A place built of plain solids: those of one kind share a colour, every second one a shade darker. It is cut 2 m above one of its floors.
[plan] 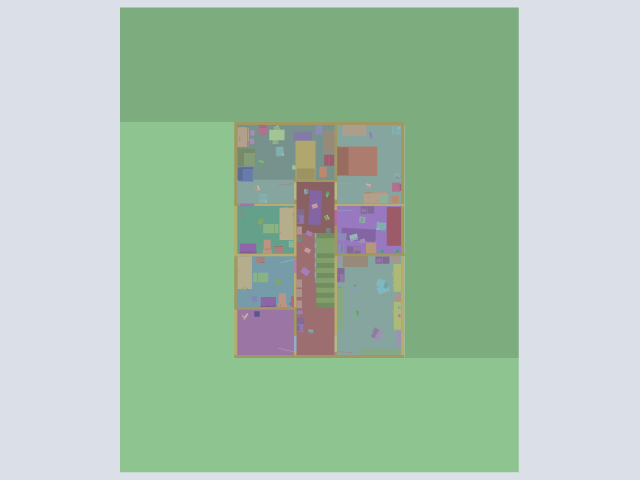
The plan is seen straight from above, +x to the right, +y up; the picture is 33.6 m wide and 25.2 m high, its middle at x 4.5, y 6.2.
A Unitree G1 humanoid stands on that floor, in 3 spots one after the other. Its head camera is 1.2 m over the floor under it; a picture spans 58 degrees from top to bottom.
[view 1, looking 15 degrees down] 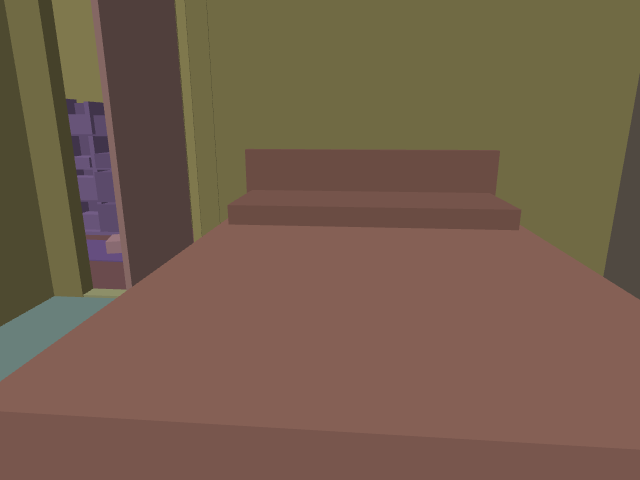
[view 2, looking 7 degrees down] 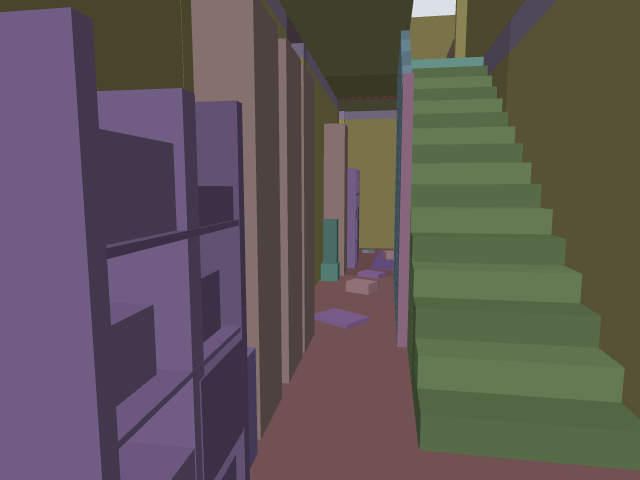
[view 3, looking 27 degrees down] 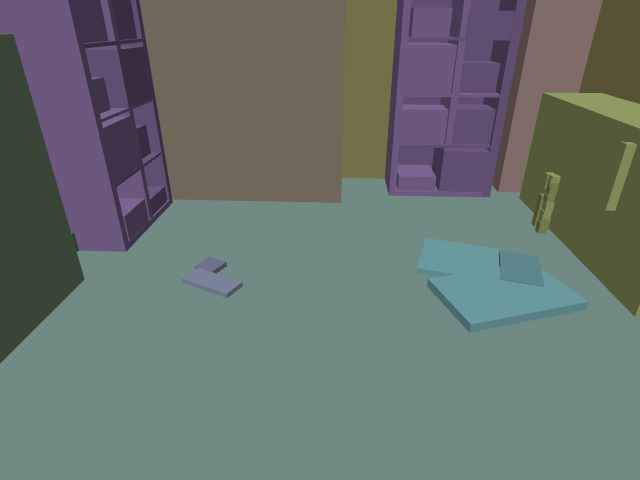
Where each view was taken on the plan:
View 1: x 8.12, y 10.28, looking -175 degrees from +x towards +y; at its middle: double_bed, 1.94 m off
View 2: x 4.14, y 0.74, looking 99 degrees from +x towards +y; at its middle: wall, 5.61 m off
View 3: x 7.03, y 1.82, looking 93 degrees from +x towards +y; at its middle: floor_bedroom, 2.64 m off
